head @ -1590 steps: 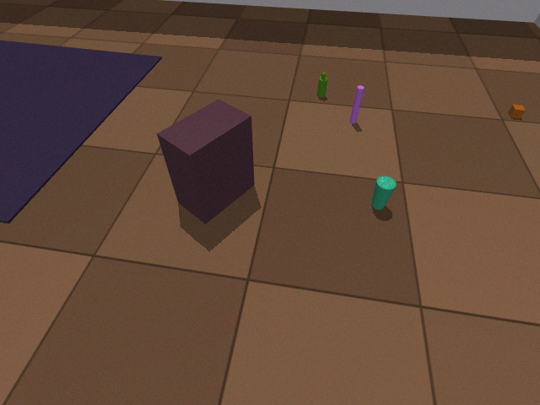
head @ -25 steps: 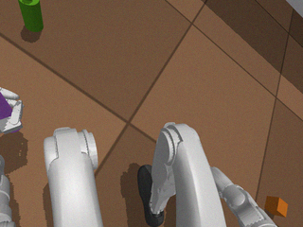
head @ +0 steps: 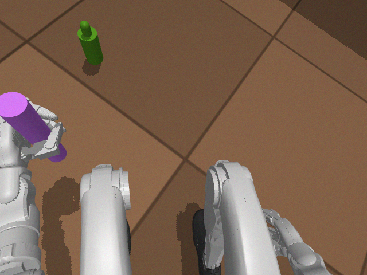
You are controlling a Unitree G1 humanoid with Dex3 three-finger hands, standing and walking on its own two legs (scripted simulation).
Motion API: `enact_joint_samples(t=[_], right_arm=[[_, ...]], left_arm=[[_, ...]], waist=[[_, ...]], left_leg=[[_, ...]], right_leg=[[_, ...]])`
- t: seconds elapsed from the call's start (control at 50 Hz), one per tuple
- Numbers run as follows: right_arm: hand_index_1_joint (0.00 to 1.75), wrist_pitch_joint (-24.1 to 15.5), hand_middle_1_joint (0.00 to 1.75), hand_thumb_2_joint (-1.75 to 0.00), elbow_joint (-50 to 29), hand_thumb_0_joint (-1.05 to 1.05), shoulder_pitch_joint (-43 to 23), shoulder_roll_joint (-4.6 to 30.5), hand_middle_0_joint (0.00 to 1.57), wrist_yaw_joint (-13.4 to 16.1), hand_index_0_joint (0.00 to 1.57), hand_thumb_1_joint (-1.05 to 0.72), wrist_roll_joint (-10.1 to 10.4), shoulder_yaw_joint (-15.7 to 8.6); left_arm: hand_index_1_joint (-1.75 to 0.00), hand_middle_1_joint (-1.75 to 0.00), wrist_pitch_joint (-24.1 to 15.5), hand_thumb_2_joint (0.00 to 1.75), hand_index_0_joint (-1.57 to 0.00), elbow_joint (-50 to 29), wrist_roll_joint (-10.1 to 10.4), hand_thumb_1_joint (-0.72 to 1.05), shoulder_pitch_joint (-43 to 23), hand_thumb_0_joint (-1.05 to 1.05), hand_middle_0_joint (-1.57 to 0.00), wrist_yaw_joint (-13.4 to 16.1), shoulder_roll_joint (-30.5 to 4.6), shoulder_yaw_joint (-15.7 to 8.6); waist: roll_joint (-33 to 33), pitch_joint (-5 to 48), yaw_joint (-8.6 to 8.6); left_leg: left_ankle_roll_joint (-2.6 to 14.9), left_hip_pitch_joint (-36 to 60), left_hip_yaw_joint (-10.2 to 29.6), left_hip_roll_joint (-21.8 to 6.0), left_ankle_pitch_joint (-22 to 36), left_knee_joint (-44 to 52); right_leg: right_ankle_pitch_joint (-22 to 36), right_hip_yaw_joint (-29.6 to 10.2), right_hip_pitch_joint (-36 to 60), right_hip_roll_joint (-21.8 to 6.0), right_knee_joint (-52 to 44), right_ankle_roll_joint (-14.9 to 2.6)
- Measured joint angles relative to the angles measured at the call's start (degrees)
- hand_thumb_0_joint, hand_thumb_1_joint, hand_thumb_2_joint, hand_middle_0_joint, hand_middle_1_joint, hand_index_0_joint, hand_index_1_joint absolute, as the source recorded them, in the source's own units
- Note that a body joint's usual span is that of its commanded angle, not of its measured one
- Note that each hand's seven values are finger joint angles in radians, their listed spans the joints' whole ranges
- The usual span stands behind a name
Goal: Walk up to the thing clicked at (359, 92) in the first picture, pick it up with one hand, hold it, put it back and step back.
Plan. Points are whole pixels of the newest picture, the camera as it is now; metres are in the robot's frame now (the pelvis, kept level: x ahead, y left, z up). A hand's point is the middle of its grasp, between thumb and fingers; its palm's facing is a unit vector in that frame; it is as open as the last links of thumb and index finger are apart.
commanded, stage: settle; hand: left
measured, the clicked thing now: (40, 135) +0.38 +0.29 -0.05
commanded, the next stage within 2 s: lift in 0.82 s
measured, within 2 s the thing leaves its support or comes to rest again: neither
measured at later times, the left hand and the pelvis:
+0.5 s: hand (40, 120) +0.39 +0.27 +0.00, palm faces +0.21 -0.98 -0.06, open 5.3 cm; pelvis +0.00 +0.00 +0.04, yaw +2 degrees
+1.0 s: hand (40, 110) +0.40 +0.26 +0.03, palm faces +0.21 -0.98 -0.05, open 5.3 cm; pelvis +0.00 +0.00 +0.05, yaw +3 degrees
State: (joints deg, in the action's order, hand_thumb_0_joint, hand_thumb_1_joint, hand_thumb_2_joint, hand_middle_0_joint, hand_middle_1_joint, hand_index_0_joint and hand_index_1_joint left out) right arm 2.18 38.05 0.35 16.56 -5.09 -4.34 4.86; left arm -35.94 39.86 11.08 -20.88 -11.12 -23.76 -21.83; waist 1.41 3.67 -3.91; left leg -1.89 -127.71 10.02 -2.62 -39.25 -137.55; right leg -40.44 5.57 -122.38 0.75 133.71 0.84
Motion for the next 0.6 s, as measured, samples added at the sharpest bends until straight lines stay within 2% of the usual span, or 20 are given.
enact_joint_samples(t=[0.3, 0.6], right_arm=[[0.30, -1.2, 0.30, -0.89, 0.0, 0.00, 1.0, 0.0, 0.21, 1.7, 0.20, -0.88, 1.1, -3.2], [0.30, -2.2, 0.30, -0.89, 0.3, 0.00, 2.3, -0.8, 0.21, 2.2, 0.20, -0.88, 1.4, -4.0]], left_arm=[[-1.14, -1.11, 2.7, 1.09, -0.99, -1.0, -0.3, 0.20, -1.8, 0.04, -1.04, -1.4, 2.4, -1.2], [-1.13, -1.10, 3.5, 1.12, -1.00, 0.8, -1.4, 0.19, -3.3, 0.04, -1.05, -1.5, 3.2, -1.3]], waist=[[-0.3, 2.4, 0.35], [-0.7, 3.6, 0.36]], left_leg=[[-0.17, 3.2, -1.9, -0.4, -0.5, 4.9], [0.23, 5.6, -3.5, -0.4, -0.1, 8.4]], right_leg=[[-0.7, -1.3, 2.1, -0.2, -3.6, -0.54], [-0.7, -2.4, 4.2, -0.6, -6.5, -0.39]])
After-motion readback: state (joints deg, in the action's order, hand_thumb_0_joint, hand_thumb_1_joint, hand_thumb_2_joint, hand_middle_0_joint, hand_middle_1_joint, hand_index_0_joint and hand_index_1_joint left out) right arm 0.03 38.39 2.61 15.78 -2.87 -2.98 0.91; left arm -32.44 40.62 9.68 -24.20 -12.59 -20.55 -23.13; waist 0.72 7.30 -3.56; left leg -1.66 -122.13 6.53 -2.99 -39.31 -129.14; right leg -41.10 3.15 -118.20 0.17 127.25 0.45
